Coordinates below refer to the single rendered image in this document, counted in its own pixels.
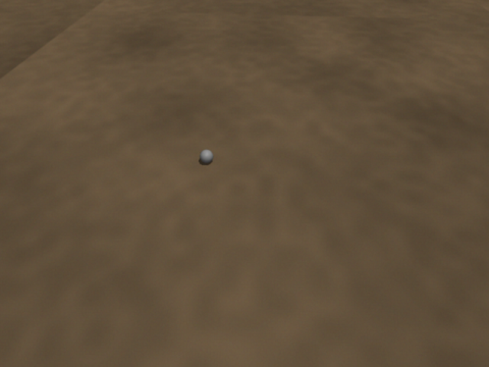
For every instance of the ball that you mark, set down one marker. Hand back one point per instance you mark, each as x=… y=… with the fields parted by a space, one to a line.
x=206 y=156

